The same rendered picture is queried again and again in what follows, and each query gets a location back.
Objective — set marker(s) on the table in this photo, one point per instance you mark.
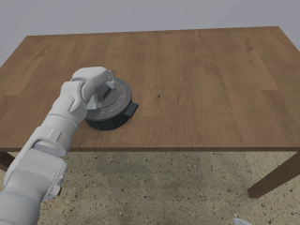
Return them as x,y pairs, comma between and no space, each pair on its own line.
233,89

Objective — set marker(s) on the left robot upper arm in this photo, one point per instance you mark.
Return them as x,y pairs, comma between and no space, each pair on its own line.
37,178

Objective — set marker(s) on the robot left forearm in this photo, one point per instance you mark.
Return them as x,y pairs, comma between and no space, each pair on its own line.
54,136

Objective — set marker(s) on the left robot hand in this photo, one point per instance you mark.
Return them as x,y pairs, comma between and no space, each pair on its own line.
99,76

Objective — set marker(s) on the pot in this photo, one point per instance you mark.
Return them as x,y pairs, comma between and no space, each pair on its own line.
115,122

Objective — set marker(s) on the knob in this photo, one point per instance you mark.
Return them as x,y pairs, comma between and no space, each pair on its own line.
103,91

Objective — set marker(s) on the lid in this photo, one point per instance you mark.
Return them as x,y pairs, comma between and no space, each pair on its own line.
115,103

